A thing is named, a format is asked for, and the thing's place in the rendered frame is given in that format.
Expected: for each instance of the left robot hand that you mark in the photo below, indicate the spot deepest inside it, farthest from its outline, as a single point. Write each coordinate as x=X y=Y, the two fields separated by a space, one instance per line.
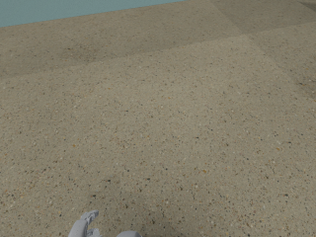
x=80 y=227

